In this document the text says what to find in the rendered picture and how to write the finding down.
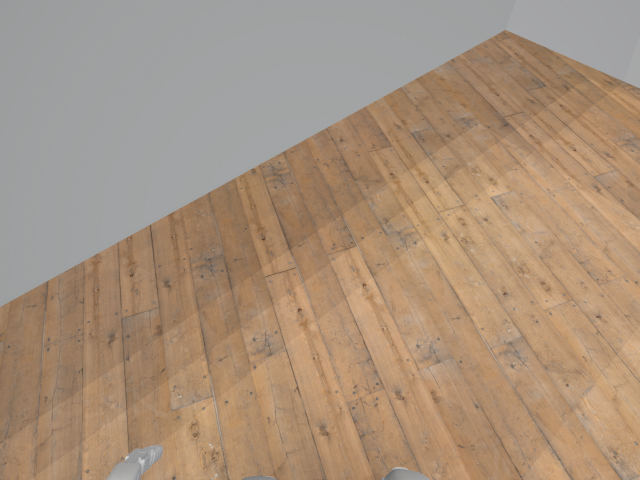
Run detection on left robot hand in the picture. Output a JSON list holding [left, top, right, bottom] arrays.
[[107, 445, 163, 480]]

